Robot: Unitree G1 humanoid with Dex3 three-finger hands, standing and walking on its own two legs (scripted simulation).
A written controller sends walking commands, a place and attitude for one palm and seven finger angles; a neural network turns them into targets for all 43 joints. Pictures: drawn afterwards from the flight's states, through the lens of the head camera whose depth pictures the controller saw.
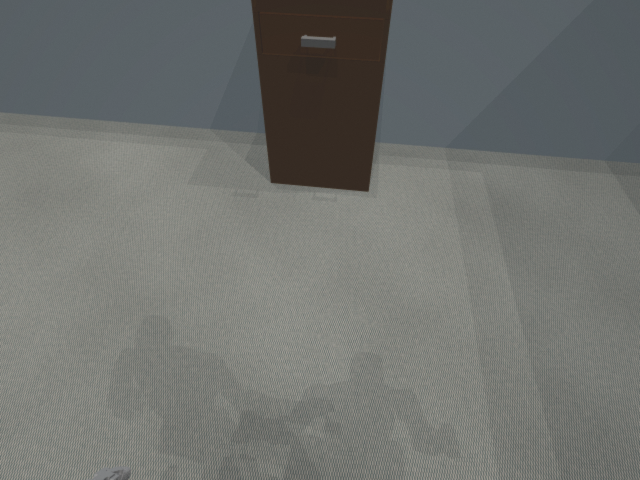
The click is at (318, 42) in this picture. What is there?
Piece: drawer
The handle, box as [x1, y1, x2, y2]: [301, 35, 335, 48]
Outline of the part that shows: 301,37 301,46 334,48 335,45 334,36 332,38 314,37 306,35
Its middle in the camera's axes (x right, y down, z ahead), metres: -0.01 -0.73 +1.43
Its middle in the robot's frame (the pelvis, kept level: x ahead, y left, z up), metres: +1.55 +0.09 -0.05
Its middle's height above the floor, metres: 0.72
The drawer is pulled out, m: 0.00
